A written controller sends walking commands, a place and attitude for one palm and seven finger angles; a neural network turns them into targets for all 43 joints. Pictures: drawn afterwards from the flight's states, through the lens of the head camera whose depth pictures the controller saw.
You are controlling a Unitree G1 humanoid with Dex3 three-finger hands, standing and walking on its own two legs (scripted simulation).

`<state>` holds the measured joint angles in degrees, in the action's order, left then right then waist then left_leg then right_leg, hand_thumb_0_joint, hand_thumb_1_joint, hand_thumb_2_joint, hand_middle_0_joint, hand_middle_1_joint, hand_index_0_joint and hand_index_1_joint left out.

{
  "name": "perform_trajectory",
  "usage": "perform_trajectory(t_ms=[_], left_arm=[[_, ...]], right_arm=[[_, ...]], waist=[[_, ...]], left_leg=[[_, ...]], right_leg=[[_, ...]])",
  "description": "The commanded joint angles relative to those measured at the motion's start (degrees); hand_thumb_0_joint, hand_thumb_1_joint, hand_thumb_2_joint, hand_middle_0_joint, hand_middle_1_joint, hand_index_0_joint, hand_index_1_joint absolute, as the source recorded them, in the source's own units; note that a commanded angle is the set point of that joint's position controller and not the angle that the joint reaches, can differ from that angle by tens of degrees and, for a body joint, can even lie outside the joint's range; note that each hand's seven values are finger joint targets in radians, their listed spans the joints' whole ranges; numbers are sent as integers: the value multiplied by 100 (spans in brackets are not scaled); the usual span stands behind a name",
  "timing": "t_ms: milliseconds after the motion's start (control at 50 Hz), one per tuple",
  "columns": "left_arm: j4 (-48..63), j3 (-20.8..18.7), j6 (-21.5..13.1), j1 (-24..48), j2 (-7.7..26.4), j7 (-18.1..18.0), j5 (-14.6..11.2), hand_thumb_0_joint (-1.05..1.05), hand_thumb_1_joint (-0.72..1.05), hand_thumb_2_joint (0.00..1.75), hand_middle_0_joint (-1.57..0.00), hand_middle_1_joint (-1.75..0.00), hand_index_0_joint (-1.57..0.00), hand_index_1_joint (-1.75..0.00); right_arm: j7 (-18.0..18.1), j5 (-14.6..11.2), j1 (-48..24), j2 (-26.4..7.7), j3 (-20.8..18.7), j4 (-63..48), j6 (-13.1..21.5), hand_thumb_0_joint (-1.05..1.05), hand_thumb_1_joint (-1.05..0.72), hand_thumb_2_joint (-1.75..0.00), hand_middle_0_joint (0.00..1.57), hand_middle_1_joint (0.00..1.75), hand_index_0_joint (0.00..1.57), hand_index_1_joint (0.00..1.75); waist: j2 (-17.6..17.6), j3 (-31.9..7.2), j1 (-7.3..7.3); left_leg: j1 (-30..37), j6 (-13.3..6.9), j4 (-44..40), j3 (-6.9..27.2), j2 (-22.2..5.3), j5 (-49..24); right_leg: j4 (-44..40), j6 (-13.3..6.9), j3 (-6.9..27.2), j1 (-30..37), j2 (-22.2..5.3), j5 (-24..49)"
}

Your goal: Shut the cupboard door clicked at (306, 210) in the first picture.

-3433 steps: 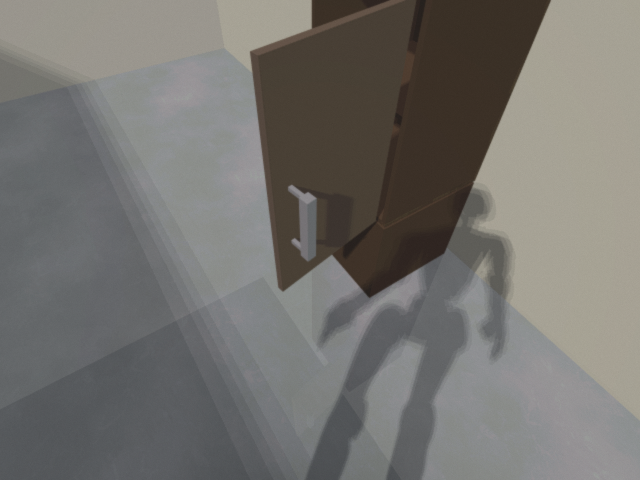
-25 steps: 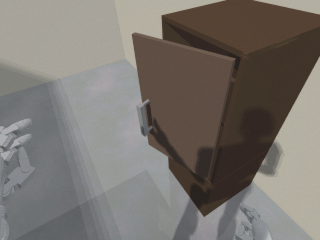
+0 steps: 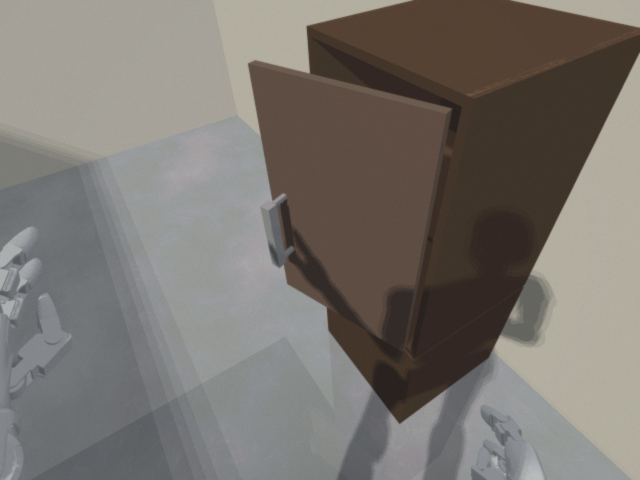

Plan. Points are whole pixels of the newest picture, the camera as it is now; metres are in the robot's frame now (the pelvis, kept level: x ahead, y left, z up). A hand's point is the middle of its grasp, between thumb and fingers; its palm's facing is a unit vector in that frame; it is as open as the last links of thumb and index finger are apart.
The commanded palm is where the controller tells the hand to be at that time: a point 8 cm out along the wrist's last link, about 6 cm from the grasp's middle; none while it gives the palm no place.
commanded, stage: step back with the hand held close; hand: left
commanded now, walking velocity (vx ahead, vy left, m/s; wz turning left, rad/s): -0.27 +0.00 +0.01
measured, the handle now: (280, 230) +0.64 +0.17 -0.11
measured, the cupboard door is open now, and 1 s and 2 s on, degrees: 21 21 21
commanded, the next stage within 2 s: stop stepping back and stand still in 1.28 s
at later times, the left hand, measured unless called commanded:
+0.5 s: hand (9, 378) +0.15 +0.30 +0.16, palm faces +0.43 -0.76 -0.49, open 7.4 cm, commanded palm +0.10 +0.33 +0.17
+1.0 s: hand out of the picture +0.07 +0.29 +0.16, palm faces +0.49 -0.71 -0.50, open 7.4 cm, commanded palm -0.01 +0.32 +0.17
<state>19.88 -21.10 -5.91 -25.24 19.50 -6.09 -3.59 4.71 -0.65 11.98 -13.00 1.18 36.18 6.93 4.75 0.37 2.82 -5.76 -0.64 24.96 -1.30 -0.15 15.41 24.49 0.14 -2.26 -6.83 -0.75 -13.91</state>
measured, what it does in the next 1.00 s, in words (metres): shifts its weight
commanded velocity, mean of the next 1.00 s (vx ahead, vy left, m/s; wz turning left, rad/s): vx -0.31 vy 0.00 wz -0.01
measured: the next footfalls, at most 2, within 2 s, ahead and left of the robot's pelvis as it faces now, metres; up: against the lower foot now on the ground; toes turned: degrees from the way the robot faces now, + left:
left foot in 1.30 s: -0.19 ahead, +0.11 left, +0.00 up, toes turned +3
right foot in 1.58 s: -0.26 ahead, -0.11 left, +0.00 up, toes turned -1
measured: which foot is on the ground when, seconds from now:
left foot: down 0.00-1.00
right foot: down 0.00-1.00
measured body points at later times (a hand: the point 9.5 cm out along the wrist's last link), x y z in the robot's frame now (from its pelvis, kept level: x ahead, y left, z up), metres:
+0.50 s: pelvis -0.05 +0.03 -0.01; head -0.04 +0.03 +0.44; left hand +0.13 +0.34 +0.19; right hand +0.13 -0.21 -0.08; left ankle -0.02 +0.11 -0.74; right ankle +0.00 -0.12 -0.74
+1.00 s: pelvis -0.13 +0.01 -0.03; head -0.13 +0.02 +0.42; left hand +0.04 +0.32 +0.19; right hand +0.03 -0.24 -0.11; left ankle -0.02 +0.11 -0.74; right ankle +0.00 -0.11 -0.74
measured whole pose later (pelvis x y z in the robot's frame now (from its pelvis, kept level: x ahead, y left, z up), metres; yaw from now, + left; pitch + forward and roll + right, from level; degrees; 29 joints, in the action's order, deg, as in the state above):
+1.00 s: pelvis -0.13 +0.01 -0.03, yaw +4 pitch -2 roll -1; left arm 27.3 -28.3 -15.6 -29.1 27.0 -9.2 -0.4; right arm 4.7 -0.5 15.0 -13.3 -0.1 33.3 4.9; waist -0.3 1.8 -3.0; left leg -27.9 -3.2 40.5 -1.5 -0.5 11.7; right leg 37.1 1.3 0.6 -26.0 0.8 -9.0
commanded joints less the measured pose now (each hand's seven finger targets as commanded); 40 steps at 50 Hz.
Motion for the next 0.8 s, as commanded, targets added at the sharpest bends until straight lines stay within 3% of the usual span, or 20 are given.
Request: perform_trajectory(t_ms=[0, 60, 140, 180, 220, 240, 280, 400, 420, 540, 600, 620, 700, 740, 780], left_arm=[[819, -663, -579, 291, 1142, -93, 45, 0, 90, 90, -20, -30, -20, -30], [1190, -731, -725, 42, 1230, -140, 62, 0, 90, 90, -20, -30, -20, -30], [1856, -1075, -782, -277, 1554, -239, 28, 0, 90, 90, -20, -30, -20, -30], [2068, -1186, -755, -354, 1636, -258, 8, 0, 90, 90, -20, -30, -20, -30], [2085, -1313, -708, -485, 1729, -255, -9, 0, 90, 90, -20, -30, -20, -30], [2018, -1237, -683, -569, 1621, -250, -25, 0, 90, 90, -20, -30, -20, -30], [1834, -1193, -655, -666, 1528, -247, -34, 0, 90, 90, -20, -30, -20, -30], [1476, -1084, -713, -569, 1363, -253, 14, 0, 90, 90, -20, -30, -20, -30], [1569, -1146, -752, -406, 1450, -249, 65, 0, 90, 90, -20, -30, -20, -30], [1837, -1058, -912, 90, 1398, -291, 223, 0, 90, 90, -20, -30, -20, -30], [2014, -1129, -1015, 206, 1470, -339, 297, 0, 90, 90, -20, -30, -20, -30], [2135, -1264, -1047, 306, 1643, -356, 324, 0, 90, 90, -20, -30, -20, -30], [2131, -1150, -1130, 206, 1557, -448, 253, 0, 90, 90, -20, -30, -20, -30], [2096, -1051, -1142, 128, 1500, -484, 211, 0, 90, 90, -20, -30, -20, -30], [1954, -1136, -1183, -15, 1534, -525, 202, 0, 90, 90, -20, -30, -20, -30]], right_arm=[[-8, 14, -708, -674, -319, -930, 48, 0, -90, -90, 20, 30, 20, 30], [-12, 10, -646, -652, -348, -982, -64, 0, -90, -90, 20, 30, 20, 30], [80, 32, -681, -742, -390, -1183, -186, 0, -90, -90, 20, 30, 20, 30], [100, 31, -653, -740, -414, -1284, -290, 0, -90, -90, 20, 30, 20, 30], [118, 44, -645, -766, -429, -1329, -354, 0, -90, -90, 20, 30, 20, 30], [113, 31, -597, -736, -420, -1359, -389, 0, -90, -90, 20, 30, 20, 30], [104, 20, -568, -768, -451, -1378, -438, 0, -90, -90, 20, 30, 20, 30], [118, 9, -544, -868, -432, -1344, -415, 0, -90, -90, 20, 30, 20, 30], [129, 23, -627, -906, -441, -1342, -382, 0, -90, -90, 20, 30, 20, 30], [146, 6, -584, -851, -378, -1400, -235, 0, -90, -90, 20, 30, 20, 30], [130, 24, -505, -842, -389, -1388, -143, 0, -90, -90, 20, 30, 20, 30], [132, 47, -494, -874, -408, -1364, -117, 0, -90, -90, 20, 30, 20, 30], [66, 99, -358, -732, -364, -1223, -11, 0, -90, -90, 20, 30, 20, 30], [50, 109, -306, -705, -338, -1148, -10, 0, -90, -90, 20, 30, 20, 30], [69, 100, -321, -767, -352, -1116, 3, 0, -90, -90, 20, 30, 20, 30]], waist=[[-917, 7, -216], [-739, -494, -250], [100, -1185, -222], [177, -1430, -206], [140, -1499, -176], [79, -1440, -201], [-28, -1266, -226], [-42, -600, -257], [104, -550, -236], [79, -407, -276], [-47, -449, -291], [-96, -476, -292], [-498, -352, -346], [-418, -328, -397], [-168, -333, -379]], left_leg=[[-675, -159, 266, 116, -87, -329], [-646, -122, 358, 136, -102, -651], [-566, -83, -14, 322, -350, -2443], [-560, -46, 110, 333, -437, -3354], [-659, -2, 166, 376, -484, -3694], [-746, 17, 145, 390, -524, -3690], [-1021, -21, 40, 415, -605, -3161], [-2584, -277, -551, 654, -748, -495], [-2818, -332, -683, 728, -774, -130], [-4070, -556, -876, 841, -795, 2248], [-4181, -551, -483, 707, -621, 2584], [-4021, -516, -266, 664, -527, 2593], [-2949, -222, 628, 452, -149, 1865], [-2404, -162, 565, 509, -150, 1553], [-2759, -242, 95, 692, -311, 1742]], right_leg=[[-998, -205, 878, -690, -652, 297], [-685, -304, 769, -505, -801, 825], [311, -84, 237, 136, -370, 2320], [630, -33, 190, 333, -252, 2938], [776, -28, 184, 385, -222, 3106], [837, -20, 177, 348, -219, 2941], [851, 6, 203, 253, -167, 2489], [987, 98, 287, 481, -47, 1551], [1079, 116, 281, 616, 6, 1534], [1428, 141, 412, 1106, 57, 838], [1214, 74, 681, 956, -67, 377], [968, 17, 877, 733, -150, 90], [-118, -307, 1452, -770, -691, -1163], [-276, -316, 1227, -1328, -678, -1338], [39, -158, 884, -997, -376, -1126]])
